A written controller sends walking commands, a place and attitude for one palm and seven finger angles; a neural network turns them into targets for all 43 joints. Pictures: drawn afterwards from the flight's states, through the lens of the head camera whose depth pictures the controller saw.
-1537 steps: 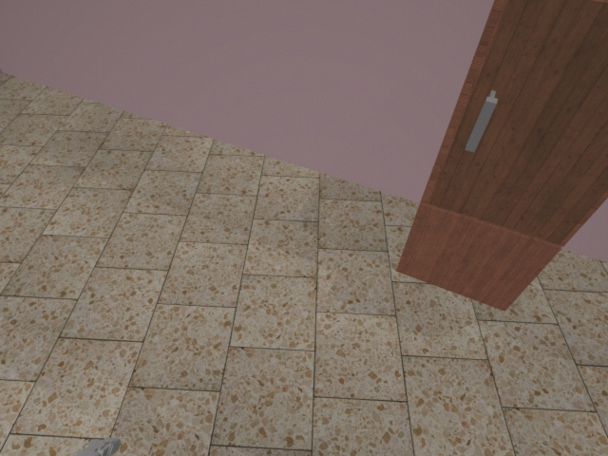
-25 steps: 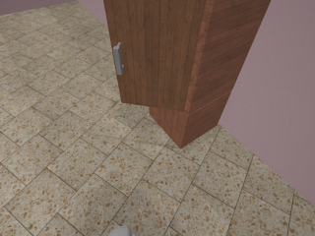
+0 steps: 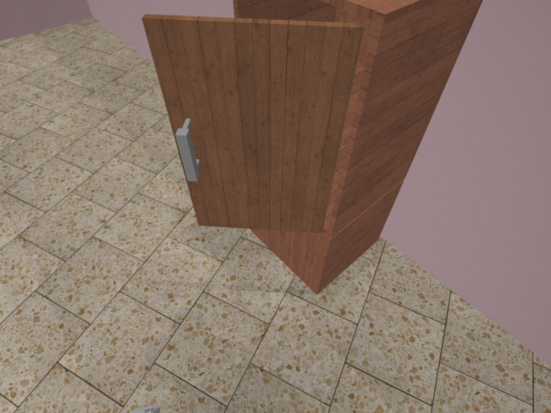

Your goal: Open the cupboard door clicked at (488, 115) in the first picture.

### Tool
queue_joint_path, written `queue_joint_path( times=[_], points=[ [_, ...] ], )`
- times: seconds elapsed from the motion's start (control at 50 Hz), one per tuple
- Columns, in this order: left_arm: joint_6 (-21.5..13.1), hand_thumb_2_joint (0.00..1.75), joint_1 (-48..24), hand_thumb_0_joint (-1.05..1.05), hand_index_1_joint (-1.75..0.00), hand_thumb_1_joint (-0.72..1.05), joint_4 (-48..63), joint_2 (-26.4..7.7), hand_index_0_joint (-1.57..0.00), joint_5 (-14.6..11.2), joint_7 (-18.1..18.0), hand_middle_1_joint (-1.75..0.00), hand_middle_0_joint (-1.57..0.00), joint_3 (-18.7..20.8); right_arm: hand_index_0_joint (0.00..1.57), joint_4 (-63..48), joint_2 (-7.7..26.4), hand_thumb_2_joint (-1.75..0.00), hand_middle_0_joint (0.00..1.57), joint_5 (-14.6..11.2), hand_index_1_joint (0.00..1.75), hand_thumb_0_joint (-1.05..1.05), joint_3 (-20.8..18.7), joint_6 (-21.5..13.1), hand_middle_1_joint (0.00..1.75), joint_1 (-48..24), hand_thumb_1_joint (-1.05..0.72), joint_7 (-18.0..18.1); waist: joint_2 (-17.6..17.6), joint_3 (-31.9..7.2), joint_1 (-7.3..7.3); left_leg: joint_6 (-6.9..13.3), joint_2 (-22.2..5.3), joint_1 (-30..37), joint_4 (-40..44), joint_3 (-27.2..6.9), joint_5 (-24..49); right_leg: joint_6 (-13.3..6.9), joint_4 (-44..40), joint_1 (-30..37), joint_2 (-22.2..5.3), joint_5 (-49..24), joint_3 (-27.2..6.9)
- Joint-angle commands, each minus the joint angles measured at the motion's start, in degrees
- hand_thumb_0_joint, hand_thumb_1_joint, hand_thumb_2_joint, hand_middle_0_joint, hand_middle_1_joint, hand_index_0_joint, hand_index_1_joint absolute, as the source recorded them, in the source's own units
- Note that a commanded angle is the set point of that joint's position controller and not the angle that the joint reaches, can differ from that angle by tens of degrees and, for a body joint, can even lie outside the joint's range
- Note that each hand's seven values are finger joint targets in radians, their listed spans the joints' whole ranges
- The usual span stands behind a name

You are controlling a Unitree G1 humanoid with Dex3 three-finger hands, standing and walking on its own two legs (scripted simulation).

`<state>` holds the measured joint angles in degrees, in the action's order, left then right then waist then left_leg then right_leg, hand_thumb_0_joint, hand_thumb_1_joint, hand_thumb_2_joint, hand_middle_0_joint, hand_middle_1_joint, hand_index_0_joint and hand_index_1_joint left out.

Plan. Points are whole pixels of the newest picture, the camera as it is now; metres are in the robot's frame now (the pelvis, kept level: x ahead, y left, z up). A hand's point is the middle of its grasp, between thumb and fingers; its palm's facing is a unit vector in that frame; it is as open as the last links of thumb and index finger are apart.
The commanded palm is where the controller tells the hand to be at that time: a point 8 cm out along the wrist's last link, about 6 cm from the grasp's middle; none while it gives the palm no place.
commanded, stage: come to a stop and stand still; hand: left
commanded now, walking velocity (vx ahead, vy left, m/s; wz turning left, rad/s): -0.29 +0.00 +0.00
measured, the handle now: (190, 150) +0.64 +0.22 -0.02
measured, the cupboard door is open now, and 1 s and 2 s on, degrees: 45 45 45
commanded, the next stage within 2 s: look again from close up in 1.08 s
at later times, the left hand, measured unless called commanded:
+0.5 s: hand out of the picture +0.11 +0.21 -0.18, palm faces +0.04 -0.96 -0.26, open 7.3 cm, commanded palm none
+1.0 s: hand out of the picture +0.06 +0.22 -0.17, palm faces -0.03 -0.97 -0.25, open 7.4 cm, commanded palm none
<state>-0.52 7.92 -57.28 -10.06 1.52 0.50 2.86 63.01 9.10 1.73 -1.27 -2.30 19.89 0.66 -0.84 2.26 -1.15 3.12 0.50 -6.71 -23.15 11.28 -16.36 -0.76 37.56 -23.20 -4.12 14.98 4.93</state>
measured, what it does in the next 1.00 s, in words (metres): steps on the spot: right foot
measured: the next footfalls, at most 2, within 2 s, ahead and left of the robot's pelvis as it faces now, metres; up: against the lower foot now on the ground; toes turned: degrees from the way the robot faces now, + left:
right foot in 0.04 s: +0.08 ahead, -0.11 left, +0.00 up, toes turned -3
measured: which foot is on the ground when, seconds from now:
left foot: down 0.00-1.00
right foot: up 0.00-0.02, down 0.04-1.00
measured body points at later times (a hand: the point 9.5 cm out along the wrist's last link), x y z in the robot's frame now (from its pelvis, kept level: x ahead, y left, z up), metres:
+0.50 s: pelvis +0.06 +0.00 -0.01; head +0.09 +0.00 +0.44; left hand +0.11 +0.26 -0.16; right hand +0.11 -0.24 -0.16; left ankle +0.04 +0.11 -0.74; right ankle +0.04 -0.11 -0.74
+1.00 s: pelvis +0.02 +0.03 +0.00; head +0.02 +0.02 +0.45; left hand +0.06 +0.27 -0.15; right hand +0.07 -0.20 -0.16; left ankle +0.02 +0.11 -0.74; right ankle +0.04 -0.11 -0.74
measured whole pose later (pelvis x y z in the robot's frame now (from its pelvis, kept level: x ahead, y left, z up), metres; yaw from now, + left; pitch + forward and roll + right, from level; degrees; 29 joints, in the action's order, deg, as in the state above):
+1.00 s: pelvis +0.02 +0.03 +0.00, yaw -2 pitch -1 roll +0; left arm 0.9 15.9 -56.3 -11.0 1.2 -1.4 -0.6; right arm 55.0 11.2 1.2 -0.1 0.6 13.9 0.1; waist 1.5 0.8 0.2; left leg 3.4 1.9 -12.7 -28.3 4.7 -15.3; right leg 1.0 29.0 -15.4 -2.2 13.2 -0.3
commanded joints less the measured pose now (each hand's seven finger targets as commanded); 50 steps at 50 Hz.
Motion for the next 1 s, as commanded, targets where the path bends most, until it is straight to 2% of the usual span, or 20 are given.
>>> queue_joint_path(
  times=[0.0,0.02,0.04,0.08,0.12,0.16,0.2,0.3,0.34,0.4,0.44,0.5,0.56,0.58,0.62,0.64,0.68,0.72,0.82,0.98],
  points=[
    [-1.7,0.9,9.8,0.0,-0.3,0.9,-0.5,-5.9,-0.2,-0.1,-0.5,-0.3,-0.2,0.8,0.2,-2.0,4.9,-0.9,0.2,-0.8,0.3,0.0,-0.7,-1.0,0.3,1.5,-0.9,0.7,-2.8,-1.9,4.25,-0.4,-7.9,-12.5,-5.2,-5.5,8.9,-2.6,-11.0,21.6,-3.5,-14.6,-6.4],
    [-2.1,0.9,13.3,0.0,-0.3,0.9,-1.8,-9.4,-0.2,-0.3,-1.0,-0.3,-0.2,1.2,0.2,-2.5,3.9,-0.9,0.2,-1.0,0.3,0.0,-0.4,-0.9,0.3,2.6,-0.9,0.6,-8.6,-4.0,4.42,-3.4,-2.8,-19.4,-11.1,-2.3,-1.5,-7.2,-13.0,28.1,-13.3,-26.5,-16.7],
    [-1.9,0.9,14.2,0.0,-0.3,0.9,-2.0,-11.1,-0.2,-0.8,-1.5,-0.3,-0.2,0.9,0.2,-2.8,3.9,-0.9,0.2,-1.1,0.3,0.0,-0.3,-0.1,0.3,2.4,-0.9,0.7,-8.6,-3.2,4.18,-4.8,-1.4,-18.0,-17.3,-3.5,-16.1,-11.8,-16.5,25.1,-19.2,-36.8,-19.9],
    [-2.3,0.9,8.6,0.0,-0.3,0.9,-1.3,-9.0,-0.2,-0.8,-2.6,-0.3,-0.2,0.4,0.2,-1.8,3.2,-0.9,0.2,-1.7,0.3,0.0,-0.2,1.2,0.3,2.1,-0.9,1.4,-13.8,-6.4,2.3,-5.2,-3.7,-15.5,-20.4,-9.5,-16.6,-12.7,-13.8,23.6,-16.9,-55.9,-15.7],
    [-1.6,0.9,5.4,0.0,-0.3,0.9,-0.8,-8.8,-0.2,-0.8,-3.1,-0.3,-0.2,0.5,0.2,-0.7,2.7,-0.9,0.2,-2.2,0.3,0.0,-0.4,2.1,0.3,3.2,-0.9,1.6,-8.7,-8.6,0.94,-5.8,-3.2,-12.8,-13.9,-9.2,-11.6,-10.8,-10.7,24.1,-14.3,-59.5,-10.9],
    [-0.8,0.9,3.7,0.0,-0.3,0.9,-0.9,-8.9,-0.2,-1.4,-3.2,-0.3,-0.2,0.6,0.2,0.8,2.3,-0.9,0.2,-1.9,0.3,0.0,-0.5,2.8,0.3,4.6,-0.9,1.5,-3.8,-7.8,-0.2,-6.0,-3.1,-6.9,-3.0,-7.5,2.6,-7.2,-7.9,20.3,-11.3,-50.4,-8.1],
    [0.2,0.9,3.5,0.0,-0.3,0.9,0.1,-7.5,-0.2,-1.8,-2.8,-0.3,-0.2,0.6,0.2,-0.4,5.6,-0.9,0.2,-1.1,0.3,0.0,-1.3,2.8,0.3,3.0,-0.9,1.7,3.3,-6.3,1.26,-3.6,-8.7,-3.1,-2.8,-11.1,27.5,-2.2,-6.2,13.2,-5.8,-31.2,-4.7],
    [2.5,0.9,2.6,0.0,-0.3,0.9,1.9,-5.0,-0.2,-1.0,-2.5,-0.3,-0.2,0.7,0.2,-4.0,8.6,-0.9,0.2,-0.4,0.3,0.0,-2.4,3.0,0.3,-1.0,-0.9,2.4,10.9,-0.9,0.95,5.6,-17.3,-3.5,2.1,-18.0,44.2,0.4,6.0,4.6,2.2,11.3,-3.0],
    [2.4,0.9,3.4,0.0,-0.3,0.9,2.1,-4.6,-0.2,-0.9,-2.4,-0.3,-0.2,0.7,0.2,-4.8,8.9,-0.9,0.2,-0.1,0.3,0.0,-2.7,2.9,0.3,-2.5,-0.9,2.5,9.3,-2.6,1.08,7.0,-17.5,1.5,-0.8,-17.4,48.6,0.0,5.4,2.6,2.6,12.6,-3.7],
    [1.7,0.9,6.6,0.0,-0.3,0.9,1.8,-5.5,-0.2,-0.8,-2.2,-0.3,-0.2,1.0,0.2,-5.9,10.8,-0.9,0.2,-0.6,0.3,0.0,-3.5,3.1,0.3,-4.4,-0.9,2.4,6.5,-6.2,1.77,3.9,-15.0,3.3,-5.5,-14.9,46.2,-0.1,-5.9,8.5,2.4,-1.6,-3.4],
    [1.2,0.9,7.4,0.0,-0.3,0.9,1.6,-7.8,-0.2,-0.3,-2.4,-0.3,-0.2,1.1,0.2,-6.9,8.9,-0.9,0.2,-1.2,0.3,0.0,-3.5,3.5,0.3,-4.9,-0.9,2.0,0.4,-5.7,1.08,-0.7,-9.4,-3.2,-8.4,-11.0,25.3,-1.9,-10.1,13.1,-2.7,-25.0,-9.5],
    [0.5,0.9,5.9,0.0,-0.3,0.9,1.3,-10.4,-0.2,-0.4,-2.5,-0.3,-0.2,0.8,0.2,-7.3,5.6,-0.9,0.2,-1.4,0.3,0.0,-2.7,4.8,0.3,-6.1,-0.9,1.2,-12.0,-3.6,0.82,-4.5,-0.9,-8.7,-18.1,-8.4,-11.0,-9.5,-17.2,12.0,-13.2,-36.6,-18.7],
    [0.1,0.9,4.0,0.0,-0.3,0.9,0.7,-9.7,-0.2,-0.3,-2.7,-0.3,-0.2,0.5,0.2,-6.5,4.8,-0.9,0.2,-1.7,0.3,0.0,-1.9,4.4,0.3,-6.2,-0.9,1.2,-9.2,-4.1,-0.09,-4.5,-1.8,-8.5,-14.0,-10.4,-10.0,-9.9,-14.8,14.4,-11.1,-39.1,-14.9],
    [-0.8,0.9,8.9,0.0,-0.3,0.9,2.4,-11.2,-0.2,0.3,-5.5,-0.3,-0.2,0.3,0.2,-11.1,8.1,-0.9,0.2,-1.8,0.3,0.0,-2.9,2.6,0.3,-8.7,-0.9,1.2,-4.6,-7.6,0.12,-5.2,-0.2,-12.3,-12.3,-6.4,-7.8,-5.8,-6.1,22.6,-9.9,-71.5,-20.3],
    [-1.2,0.9,10.1,0.0,-0.3,0.9,4.9,-12.4,-0.2,-0.5,-4.9,-0.3,-0.2,0.4,0.2,-12.9,6.2,-0.9,0.2,-2.4,0.3,0.0,-2.2,2.6,0.3,-8.0,-0.9,0.4,-3.9,-11.7,0.67,-2.6,-1.1,-9.7,-8.8,-9.2,-2.0,-5.7,-4.8,23.1,-8.8,-53.2,-15.4],
    [-1.0,0.9,7.6,0.0,-0.3,0.9,5.3,-11.6,-0.2,-0.7,-4.6,-0.3,-0.2,-0.2,0.2,-12.4,5.8,-0.9,0.2,-2.0,0.3,0.0,-1.8,2.6,0.3,-6.0,-0.9,0.3,1.1,-10.6,-0.89,-2.2,-2.2,-5.5,-3.0,-9.3,3.0,-4.5,-4.5,19.1,-7.0,-41.0,-11.7],
    [-0.5,0.9,8.3,0.0,-0.3,0.9,6.0,-8.5,-0.2,-0.8,-4.2,-0.3,-0.2,-0.7,0.2,-12.9,8.1,-0.9,0.2,-0.8,0.3,0.0,-1.5,2.0,0.3,-6.1,-0.9,0.3,6.1,-6.3,0.76,0.0,-8.7,-3.6,-4.6,-14.0,22.0,-1.6,-6.7,11.4,-1.6,-18.3,-7.9],
    [0.6,0.9,7.9,0.0,-0.3,0.9,5.4,-7.6,-0.2,-0.5,-3.8,-0.3,-0.2,-1.4,0.2,-13.5,9.0,-0.9,0.2,-0.8,0.3,0.0,-1.0,1.8,0.3,-7.6,-0.9,0.5,9.8,-1.2,1.31,1.4,-9.8,-7.3,-0.4,-17.6,18.8,-0.8,-7.2,9.7,1.3,-1.7,-5.6],
    [0.7,0.9,7.6,0.0,-0.3,0.9,4.7,-7.5,-0.2,-0.4,-2.4,-0.3,-0.2,-2.2,0.2,-13.6,9.9,-0.9,0.2,-0.7,0.3,0.0,-0.5,1.7,0.3,-7.9,-0.9,0.2,3.7,3.6,1.34,0.6,-7.2,-13.2,6.6,-18.1,-9.3,-0.9,-11.7,8.6,0.8,3.3,-7.5],
    [0.1,0.9,9.3,0.0,-0.3,0.9,3.7,-7.5,-0.2,-0.3,-2.1,-0.3,-0.2,-2.2,0.2,-10.6,9.5,-0.9,0.2,-0.5,0.3,0.0,-0.3,1.3,0.3,-5.2,-0.9,0.0,0.1,1.6,1.3,0.6,-6.4,-12.8,7.5,-17.7,-11.9,-1.1,-13.2,8.3,0.1,5.6,-8.8]
  ],
)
